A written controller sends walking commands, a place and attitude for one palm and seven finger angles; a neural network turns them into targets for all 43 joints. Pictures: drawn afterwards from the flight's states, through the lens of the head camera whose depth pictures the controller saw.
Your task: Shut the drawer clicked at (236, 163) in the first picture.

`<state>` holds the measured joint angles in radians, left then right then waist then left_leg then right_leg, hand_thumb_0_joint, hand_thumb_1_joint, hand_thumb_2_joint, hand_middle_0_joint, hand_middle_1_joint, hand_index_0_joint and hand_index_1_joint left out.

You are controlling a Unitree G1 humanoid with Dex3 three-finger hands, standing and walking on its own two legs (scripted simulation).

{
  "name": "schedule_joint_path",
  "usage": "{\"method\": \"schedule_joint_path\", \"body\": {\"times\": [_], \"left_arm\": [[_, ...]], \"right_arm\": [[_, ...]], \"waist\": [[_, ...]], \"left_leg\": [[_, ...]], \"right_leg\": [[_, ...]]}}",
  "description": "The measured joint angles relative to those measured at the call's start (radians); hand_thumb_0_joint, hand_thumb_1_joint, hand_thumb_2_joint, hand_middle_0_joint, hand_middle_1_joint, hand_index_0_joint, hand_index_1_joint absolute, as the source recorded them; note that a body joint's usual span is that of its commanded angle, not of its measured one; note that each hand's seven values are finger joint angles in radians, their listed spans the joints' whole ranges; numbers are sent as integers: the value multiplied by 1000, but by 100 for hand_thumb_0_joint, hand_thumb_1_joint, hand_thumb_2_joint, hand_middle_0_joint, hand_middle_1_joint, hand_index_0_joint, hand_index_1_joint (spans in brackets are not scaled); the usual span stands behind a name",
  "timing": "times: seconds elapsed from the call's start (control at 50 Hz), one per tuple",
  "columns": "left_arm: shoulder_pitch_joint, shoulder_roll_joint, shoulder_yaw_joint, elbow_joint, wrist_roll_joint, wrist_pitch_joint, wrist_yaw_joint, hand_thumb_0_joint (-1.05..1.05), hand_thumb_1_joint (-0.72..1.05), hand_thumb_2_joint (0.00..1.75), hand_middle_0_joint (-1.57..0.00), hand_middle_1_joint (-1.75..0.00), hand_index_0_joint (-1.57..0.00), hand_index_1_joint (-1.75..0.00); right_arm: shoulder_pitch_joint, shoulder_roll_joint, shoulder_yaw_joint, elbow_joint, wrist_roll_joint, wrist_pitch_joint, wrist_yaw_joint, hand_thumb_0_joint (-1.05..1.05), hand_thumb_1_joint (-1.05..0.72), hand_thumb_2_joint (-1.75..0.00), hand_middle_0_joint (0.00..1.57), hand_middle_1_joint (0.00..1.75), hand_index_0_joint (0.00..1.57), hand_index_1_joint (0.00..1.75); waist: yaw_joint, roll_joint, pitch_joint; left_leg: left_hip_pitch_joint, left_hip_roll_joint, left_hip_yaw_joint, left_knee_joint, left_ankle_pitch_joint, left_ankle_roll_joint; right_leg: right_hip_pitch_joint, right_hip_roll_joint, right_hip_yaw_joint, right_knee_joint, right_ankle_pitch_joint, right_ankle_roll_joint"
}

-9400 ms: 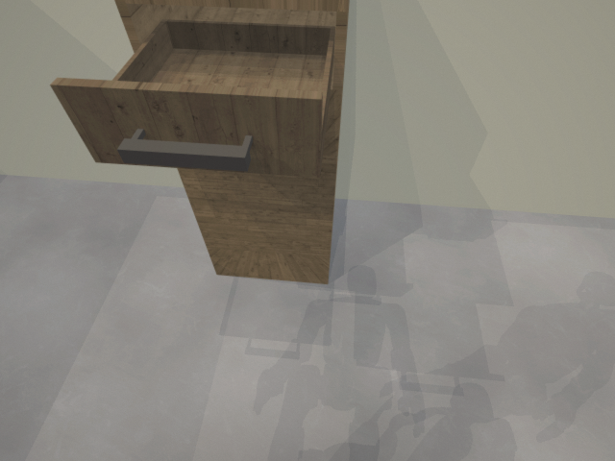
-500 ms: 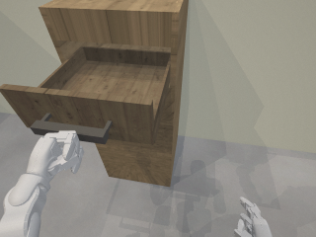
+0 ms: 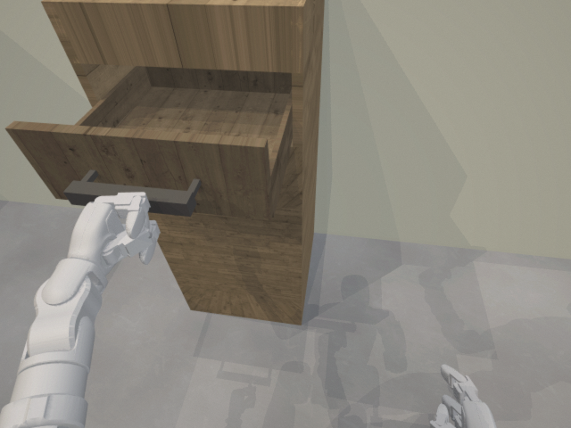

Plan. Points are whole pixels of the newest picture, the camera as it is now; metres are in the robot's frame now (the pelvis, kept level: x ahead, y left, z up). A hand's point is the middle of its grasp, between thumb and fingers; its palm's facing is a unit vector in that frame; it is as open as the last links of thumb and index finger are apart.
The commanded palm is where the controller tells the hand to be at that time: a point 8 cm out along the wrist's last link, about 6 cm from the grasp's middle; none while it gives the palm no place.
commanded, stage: push the drawer shut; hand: left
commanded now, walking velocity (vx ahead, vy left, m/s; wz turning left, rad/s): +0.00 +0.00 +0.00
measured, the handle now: (136, 188) +0.41 +0.25 +0.13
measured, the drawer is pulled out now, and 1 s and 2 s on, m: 0.21 0.10 0.00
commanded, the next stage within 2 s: none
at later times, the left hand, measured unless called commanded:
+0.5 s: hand (162, 203) +0.39 +0.21 +0.13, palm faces -0.08 -1.00 -0.04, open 3.3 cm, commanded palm +0.38 +0.25 +0.13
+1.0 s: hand (176, 178) +0.44 +0.20 +0.13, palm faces -0.09 -1.00 -0.02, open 3.4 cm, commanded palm +0.43 +0.25 +0.13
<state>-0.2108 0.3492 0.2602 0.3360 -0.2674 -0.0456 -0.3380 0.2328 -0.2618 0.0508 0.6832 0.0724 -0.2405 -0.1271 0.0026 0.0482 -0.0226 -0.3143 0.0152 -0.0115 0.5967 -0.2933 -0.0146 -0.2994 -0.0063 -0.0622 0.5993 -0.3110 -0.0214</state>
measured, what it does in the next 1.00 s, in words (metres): stands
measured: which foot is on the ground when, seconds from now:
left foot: down 0.00-1.00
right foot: down 0.00-1.00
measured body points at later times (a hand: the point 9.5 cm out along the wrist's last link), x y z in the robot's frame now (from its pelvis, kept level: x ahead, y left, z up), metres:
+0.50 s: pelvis +0.02 +0.00 +0.00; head +0.03 -0.01 +0.45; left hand +0.39 +0.26 +0.13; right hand +0.14 -0.25 -0.10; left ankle +0.01 +0.13 -0.73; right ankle +0.00 -0.10 -0.73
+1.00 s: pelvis +0.01 +0.01 +0.00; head +0.05 +0.01 +0.45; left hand +0.44 +0.25 +0.13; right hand +0.10 -0.25 -0.11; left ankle +0.01 +0.13 -0.73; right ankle +0.00 -0.10 -0.73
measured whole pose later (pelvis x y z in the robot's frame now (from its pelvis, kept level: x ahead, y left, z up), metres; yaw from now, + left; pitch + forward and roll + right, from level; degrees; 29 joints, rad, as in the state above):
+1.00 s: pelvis +0.01 +0.01 +0.00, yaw -1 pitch +6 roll -1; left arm -0.65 0.41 0.28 0.83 -0.20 -0.14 -0.33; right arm 0.32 -0.26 0.04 0.68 0.06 -0.09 -0.09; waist -0.06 0.02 -0.05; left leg -0.42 0.02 0.01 0.64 -0.32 0.00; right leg -0.40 0.00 -0.04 0.61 -0.32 -0.01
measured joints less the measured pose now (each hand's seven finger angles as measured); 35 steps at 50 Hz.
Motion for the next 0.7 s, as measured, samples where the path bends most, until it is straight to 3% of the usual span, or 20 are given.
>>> {"method": "schedule_joint_path", "body": {"times": [0.5, 0.7], "left_arm": [[-194, 37, 26, 233, 15, -35, -38, 2, 89, 96, -140, -160, -140, -160], [-287, 36, 7, 314, 31, -45, -15, 3, 90, 96, -140, -160, -140, -160]], "right_arm": [[36, -5, -10, -9, -2, 84, 18, 1, -91, -90, 20, 30, 20, 30], [53, -1, -11, -14, -5, 109, 26, 1, -91, -90, 20, 30, 20, 30]], "waist": [[-23, -10, -17], [-30, -14, -21]], "left_leg": [[-38, 8, 5, 7, -21, 1], [-64, 2, 9, 16, -23, 9]], "right_leg": [[-35, 8, 6, -6, -11, 0], [-58, 2, 10, -4, -8, 8]]}}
